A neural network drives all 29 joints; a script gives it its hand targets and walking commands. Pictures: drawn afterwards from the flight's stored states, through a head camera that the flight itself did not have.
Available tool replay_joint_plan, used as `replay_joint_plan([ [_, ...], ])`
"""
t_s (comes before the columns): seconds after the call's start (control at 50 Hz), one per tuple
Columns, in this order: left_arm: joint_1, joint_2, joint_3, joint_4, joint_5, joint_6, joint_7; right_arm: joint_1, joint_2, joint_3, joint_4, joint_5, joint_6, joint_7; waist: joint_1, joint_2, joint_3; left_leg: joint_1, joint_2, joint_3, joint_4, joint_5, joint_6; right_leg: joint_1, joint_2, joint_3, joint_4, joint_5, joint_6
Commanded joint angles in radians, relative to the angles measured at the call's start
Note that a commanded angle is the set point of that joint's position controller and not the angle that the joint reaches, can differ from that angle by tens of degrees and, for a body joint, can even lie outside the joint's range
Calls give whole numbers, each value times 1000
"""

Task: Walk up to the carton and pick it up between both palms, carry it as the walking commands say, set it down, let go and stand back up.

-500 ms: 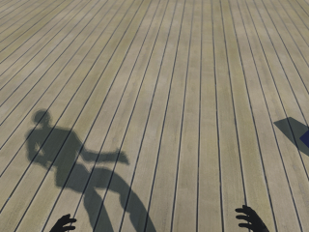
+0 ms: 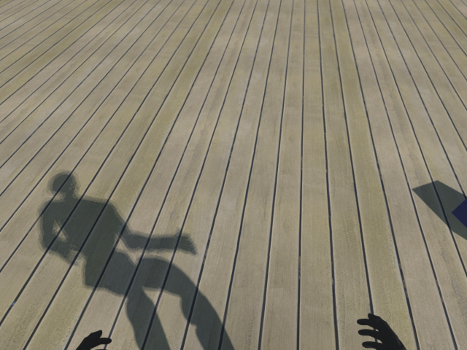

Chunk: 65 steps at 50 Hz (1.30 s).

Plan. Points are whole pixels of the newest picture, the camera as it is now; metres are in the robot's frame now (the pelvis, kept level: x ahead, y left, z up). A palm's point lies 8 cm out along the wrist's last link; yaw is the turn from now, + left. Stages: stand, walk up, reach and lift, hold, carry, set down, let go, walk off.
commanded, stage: stand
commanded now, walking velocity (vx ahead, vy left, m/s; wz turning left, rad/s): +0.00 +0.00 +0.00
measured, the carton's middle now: out of the picture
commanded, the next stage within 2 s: walk up in 1.64 s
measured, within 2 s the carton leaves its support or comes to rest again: neither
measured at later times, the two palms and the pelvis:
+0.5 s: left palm out of the picture +0.09 +0.28 -0.10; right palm out of the picture +0.12 -0.27 -0.09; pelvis -0.01 +0.00 +0.00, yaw +0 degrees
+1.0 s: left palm out of the picture +0.08 +0.29 -0.11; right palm out of the picture +0.11 -0.26 -0.09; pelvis -0.01 +0.02 +0.00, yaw +0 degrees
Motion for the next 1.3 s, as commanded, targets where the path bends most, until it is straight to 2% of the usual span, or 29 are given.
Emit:
replay_joint_plan([
  [0.0,-76,247,81,-74,19,-42,7,-52,-225,-87,7,-20,-51,-12,0,-16,-140,58,87,-76,-86,255,76,36,-100,144,-166,295,-74],
  [0.04,-87,246,79,-76,16,-37,7,-50,-231,-81,15,-21,-50,-13,0,-13,-118,50,90,-81,-99,261,81,30,-91,126,-154,301,-67],
  [0.18,-79,247,77,-52,19,-40,6,-51,-230,-80,30,-18,-48,-14,5,-31,-109,47,86,-85,-110,245,78,42,-103,151,-183,292,-74],
  [0.24,-87,256,77,-44,18,-38,7,-61,-224,-77,47,-14,-49,-14,0,-7,-106,64,88,-87,-111,258,79,26,-101,140,-182,302,-71],
  [0.26,-86,256,75,-41,19,-36,7,-53,-225,-76,48,-15,-47,-14,-3,-38,-107,65,91,-87,-112,258,79,31,-101,145,-187,292,-71],
  [0.3,-90,250,73,-38,18,-36,7,-58,-227,-72,54,-18,-45,-15,0,-37,-90,55,84,-87,-117,239,81,25,-102,147,-190,273,-72],
  [0.32,-91,249,74,-36,14,-34,7,-63,-237,-75,55,-17,-47,-15,0,-8,-102,62,88,-88,-117,243,82,26,-100,147,-191,275,-72],
  [0.36,-96,253,76,-30,15,-30,5,-60,-232,-74,55,-15,-47,-13,-2,-19,-108,62,90,-88,-129,224,79,29,-88,131,-188,242,-64],
  [0.38,-95,247,74,-21,14,-30,6,-70,-230,-70,65,-18,-48,-15,3,7,-84,40,97,-100,-140,220,84,35,-88,133,-194,237,-60],
  [0.46,-100,258,74,-14,17,-34,7,-66,-228,-72,65,-17,-45,-13,-5,-41,-88,58,86,-84,-132,215,78,22,-99,148,-216,226,-68],
  [0.52,-96,250,70,-10,13,-33,2,-63,-237,-73,79,-17,-48,-13,4,-6,-81,55,91,-105,-151,228,81,32,-94,142,-210,236,-65],
  [0.62,-103,253,73,11,15,-29,5,-76,-227,-66,94,-17,-48,-13,3,-21,-72,49,88,-94,-153,220,79,35,-100,146,-220,243,-65],
  [0.66,-105,247,70,10,13,-28,4,-82,-240,-70,97,-19,-46,-14,5,10,-74,55,101,-111,-175,224,80,34,-91,132,-217,233,-61],
  [0.68,-100,239,67,16,13,-28,4,-82,-237,-69,102,-17,-48,-13,12,3,-80,51,105,-116,-174,220,84,54,-87,127,-211,245,-59],
  [0.7,-102,246,70,18,13,-28,6,-81,-241,-72,99,-16,-47,-13,4,13,-79,53,99,-107,-176,234,83,52,-87,127,-213,249,-57],
  [0.72,-110,248,72,21,15,-27,6,-88,-236,-68,99,-16,-45,-13,3,-6,-67,55,99,-105,-175,237,82,42,-89,131,-218,248,-60],
  [0.78,-106,247,72,32,12,-23,3,-94,-232,-67,106,-15,-46,-14,6,18,-45,40,102,-120,-197,192,83,44,-81,127,-231,215,-59],
  [0.84,-115,250,67,39,11,-23,3,-88,-234,-63,116,-18,-45,-10,0,1,-53,41,102,-119,-209,165,82,46,-86,132,-235,186,-59],
  [0.88,-109,244,67,44,12,-26,2,-93,-241,-67,122,-19,-47,-10,6,28,-56,37,108,-130,-215,178,84,61,-80,121,-224,203,-54],
  [0.9,-115,240,67,48,14,-27,3,-107,-240,-64,127,-20,-47,-9,11,22,-51,42,107,-124,-225,194,81,56,-80,116,-223,225,-54],
  [0.98,-102,251,70,61,12,-21,2,-120,-249,-64,135,-19,-44,-11,13,40,-32,24,113,-140,-239,166,83,55,-73,116,-233,197,-47],
  [1.02,-104,248,67,66,11,-22,0,-115,-234,-62,136,-17,-45,-11,8,19,-57,31,114,-142,-239,165,83,76,-76,111,-231,203,-48],
  [1.06,-110,241,63,72,12,-23,-1,-119,-242,-63,142,-13,-44,-10,6,48,-55,36,113,-143,-241,170,77,65,-82,121,-230,210,-51],
  [1.08,-107,242,65,74,13,-24,0,-115,-231,-63,147,-17,-46,-10,7,32,-60,45,116,-144,-245,166,79,68,-76,119,-235,201,-49],
  [1.1,-103,241,65,78,12,-24,2,-123,-242,-64,146,-16,-45,-10,7,52,-41,38,119,-152,-249,175,80,61,-72,114,-236,207,-50],
  [1.16,-96,233,63,90,10,-19,2,-125,-246,-66,153,-18,-44,-11,13,59,-56,45,122,-146,-257,195,79,86,-70,103,-232,235,-45],
  [1.18,-100,243,61,95,10,-16,4,-115,-249,-64,156,-17,-43,-11,3,43,-40,34,120,-149,-268,183,79,87,-68,105,-234,236,-44],
  [1.24,-106,225,61,98,9,-15,1,-147,-246,-62,157,-19,-40,-12,18,69,-36,18,129,-152,-299,154,80,107,-63,88,-240,226,-37],
  [1.28,-113,232,60,103,11,-17,0,-135,-242,-64,163,-16,-40,-10,8,29,-43,41,126,-146,-291,157,75,106,-74,102,-259,216,-40],
])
